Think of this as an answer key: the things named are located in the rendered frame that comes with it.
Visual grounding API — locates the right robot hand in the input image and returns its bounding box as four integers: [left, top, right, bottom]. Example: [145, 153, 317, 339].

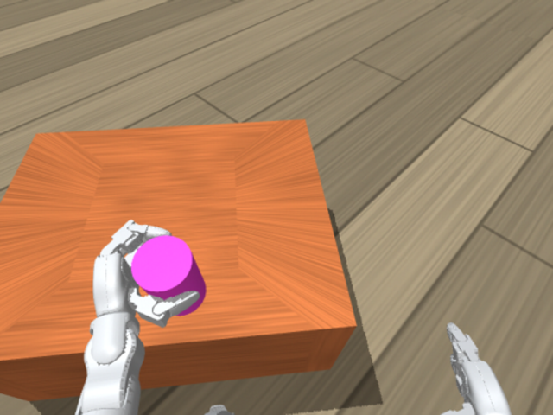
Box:
[441, 322, 512, 415]

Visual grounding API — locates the left robot hand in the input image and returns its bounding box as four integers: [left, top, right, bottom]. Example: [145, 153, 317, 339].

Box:
[92, 220, 200, 328]

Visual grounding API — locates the left robot arm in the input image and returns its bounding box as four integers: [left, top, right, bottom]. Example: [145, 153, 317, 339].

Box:
[75, 311, 145, 415]

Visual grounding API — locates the can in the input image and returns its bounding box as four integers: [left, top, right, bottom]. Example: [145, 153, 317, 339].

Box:
[131, 235, 206, 316]

